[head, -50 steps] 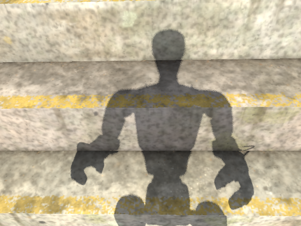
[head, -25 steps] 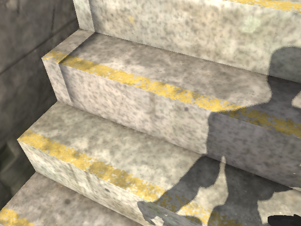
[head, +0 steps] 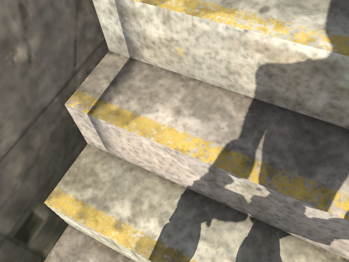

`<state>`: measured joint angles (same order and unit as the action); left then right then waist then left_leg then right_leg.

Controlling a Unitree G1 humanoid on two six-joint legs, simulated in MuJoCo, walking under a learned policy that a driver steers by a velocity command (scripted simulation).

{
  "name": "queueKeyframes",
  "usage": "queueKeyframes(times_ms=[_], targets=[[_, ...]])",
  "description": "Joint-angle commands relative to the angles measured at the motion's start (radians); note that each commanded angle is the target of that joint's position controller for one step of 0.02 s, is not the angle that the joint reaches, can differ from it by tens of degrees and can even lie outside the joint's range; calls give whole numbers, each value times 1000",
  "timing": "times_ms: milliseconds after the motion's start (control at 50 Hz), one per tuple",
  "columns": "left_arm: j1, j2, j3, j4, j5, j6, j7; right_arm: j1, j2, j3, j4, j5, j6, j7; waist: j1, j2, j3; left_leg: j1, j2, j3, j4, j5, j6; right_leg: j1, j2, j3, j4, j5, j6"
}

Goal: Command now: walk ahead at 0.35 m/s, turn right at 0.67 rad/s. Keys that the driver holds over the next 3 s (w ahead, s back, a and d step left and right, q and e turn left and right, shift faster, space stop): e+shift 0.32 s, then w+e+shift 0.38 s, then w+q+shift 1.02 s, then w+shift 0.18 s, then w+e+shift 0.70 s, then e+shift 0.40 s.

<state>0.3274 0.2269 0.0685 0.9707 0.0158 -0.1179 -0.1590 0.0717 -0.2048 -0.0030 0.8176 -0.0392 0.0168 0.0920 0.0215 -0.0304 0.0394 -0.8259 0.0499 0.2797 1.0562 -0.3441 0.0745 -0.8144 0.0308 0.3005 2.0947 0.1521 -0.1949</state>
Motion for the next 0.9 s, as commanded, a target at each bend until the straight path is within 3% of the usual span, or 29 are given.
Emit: queueKeyframes(times_ms=[20, 40, 60, 80, 100, 160, 200, 240, 280, 320, 380, 420, 440, 480, 500, 520, 540, 560, 580, 600, 620, 640, 680, 700, 720, 740, 800, 820, 900], targets=[[112, -101, -49, -29, 22, 60, 13, -49, 154, 54, 47, 0, -64, -4, 62, -68, -288, 442, 332, -453, -629, 325, 192, -271, -124, -61, 174, -71, -27], [31, -79, -44, -46, 11, 74, 19, -29, 173, 62, 68, 0, -86, -29, 71, -54, -253, 412, 283, -328, -635, 340, 156, -275, -130, -75, 135, -126, -39], [-31, -71, -44, -69, 14, 80, 22, -11, 149, 56, 75, -4, -108, -50, 78, -41, -227, 394, 237, -204, -650, 337, 131, -260, -135, -110, 44, -200, -35], [-95, -52, -41, -82, 9, 80, 16, -19, 110, 48, 75, -13, -114, -70, 69, 46, -231, 360, 229, -160, -712, 310, 144, -212, -127, -171, 150, -318, -35], [-134, -46, -45, -104, 8, 80, 14, 1, 85, 45, 86, -16, -118, -82, 70, 34, -217, 360, 217, -106, -734, 311, 140, -229, -117, -194, 155, -340, -34], [-225, -30, -56, -141, 10, 95, 14, 101, -42, 24, 123, -32, -140, -84, 26, 37, -175, 482, 213, -25, -815, 235, 146, -313, -109, -233, 102, -382, -16], [-246, 12, -48, -157, -1, 107, 33, 46, -93, 12, 88, -31, -149, -80, 38, 94, -166, 509, 255, -7, -886, 268, 158, -279, -121, -232, 66, -422, -3], [-303, 26, -53, -191, 14, 115, 54, 124, -92, 13, 105, -35, -156, -76, 2, 94, -155, 720, 364, -67, -883, 310, 204, -460, -130, -169, 172, -526, -1], [-385, -21, -77, -243, 17, 123, 68, 218, -85, 8, 151, -39, -162, -79, -51, 66, -132, 935, 438, -94, -909, 310, 225, -657, -154, -119, 164, -611, 9], [-456, -52, -99, -298, 10, 124, 74, 247, -84, -1, 183, -52, -161, -85, -69, 42, -147, 1025, 456, -59, -926, 330, 213, -729, -186, -116, 126, -684, 30], [-477, -104, -126, -335, 16, 149, 69, 372, -35, 7, 278, -82, -164, -63, -80, 86, -142, 1047, 483, -40, -967, 21, 176, -864, -230, -134, 180, -734, -18], [-490, -99, -134, -373, 22, 166, 72, 386, -51, 6, 333, -105, -162, -54, -63, 91, -127, 1021, 475, -7, -1001, -47, 152, -894, -233, -158, 157, -781, -77], [-559, -16, -121, -425, 26, 174, 85, 343, -53, 6, 342, -122, -151, -26, -32, 17, -148, 928, 450, 49, -1001, -104, 112, -782, -263, -172, -214, -730, -90], [-538, 67, -90, -439, 32, 204, 117, 200, -164, -27, 302, -98, -152, 21, 12, 99, -166, 606, 396, 150, -1082, -165, 120, -314, -221, -286, -492, -759, -104], [-530, 43, -107, -425, 26, 235, 98, 238, -249, -61, 334, -41, -144, 55, 11, 226, -123, 643, 477, 116, -1106, -168, 180, -315, -123, -351, -554, -1093, -54], [-433, 26, -110, -371, 17, 240, 92, 172, -251, -63, 308, -70, -127, 62, 37, 216, -124, 679, 548, 97, -1076, -182, 195, -318, -119, -344, -548, -865, -73], [-156, 9, -38, -304, -85, 176, 166, 33, -282, -104, 169, 75, -118, -24, 140, 169, -206, 735, 307, 275, -727, 675, 117, 1, 12, -480, -704, -774, -47], [-144, 63, -23, -277, -83, 146, 190, 111, -222, -80, 121, 81, -117, -51, 113, 26, -282, 581, 224, 237, -403, 1047, 71, 268, 106, -357, -878, -717, -64], [-63, 108, 4, -300, -53, 139, 211, 121, -232, -83, 59, 77, -127, -42, 151, -63, -341, 362, 203, 170, -41, 948, 30, 497, 29, -75, -1133, -859, -77], [-42, 256, 49, -293, 0, 141, 221, 8, -129, -58, -50, 56, -137, -20, 132, -330, -411, 47, 74, -27, 349, 316, -40, 695, -55, 365, -1469, -1024, -103], [-82, 308, 73, -302, -2, 149, 217, -88, -68, -39, -120, -2, -129, -1, 124, -271, -440, -20, 8, -273, 651, 183, -79, 634, -57, 500, -1648, -1086, -51], [-130, 262, 60, -287, -3, 150, 217, -134, 6, -19, -178, -29, -123, -16, 80, -239, -393, -63, 2, -350, 817, 245, -67, 536, -60, 459, -1607, -1035, -38], [-160, 109, 19, -221, 3, 117, 192, -49, 83, 17, -205, -50, -123, -57, -10, -217, -220, -113, -6, -357, 933, 385, -20, 361, -13, 316, -1437, -880, -46], [-155, 52, 6, -200, 14, 99, 181, -47, 80, 22, -219, -59, -119, -74, -22, -174, -169, -158, -30, -359, 1013, 380, -6, 330, 5, 304, -1431, -823, -44], [-41, -3, -5, -149, 12, 80, 172, -123, 52, 24, -233, -72, -119, -76, 44, -124, -127, -166, -51, -327, 1016, 302, 12, 377, 51, 281, -1434, -732, -22], [52, -18, -2, -106, -10, 62, 178, -174, 27, 21, -237, -84, -129, -74, 90, -104, -139, -137, -62, -297, 916, 255, 7, 469, 73, 272, -1452, -473, -26], [164, 69, 38, -78, -5, 21, 215, -198, 10, 19, -265, -14, -152, -71, 104, -42, -206, -280, -100, -301, 842, 79, -27, 897, -81, 306, -1526, 19, -73], [172, 70, 42, -84, 3, 7, 217, -234, 27, 22, -284, -8, -154, -68, 94, 3, -215, -308, -91, -317, 801, 51, -24, 955, -126, 320, -1564, 37, -74], [271, -15, 23, -98, 7, -46, 217, -342, 93, 38, -327, 6, -115, -63, 105, 71, -167, -437, -54, -297, 741, -59, 7, 998, -225, 190, -1691, 5, -57]])
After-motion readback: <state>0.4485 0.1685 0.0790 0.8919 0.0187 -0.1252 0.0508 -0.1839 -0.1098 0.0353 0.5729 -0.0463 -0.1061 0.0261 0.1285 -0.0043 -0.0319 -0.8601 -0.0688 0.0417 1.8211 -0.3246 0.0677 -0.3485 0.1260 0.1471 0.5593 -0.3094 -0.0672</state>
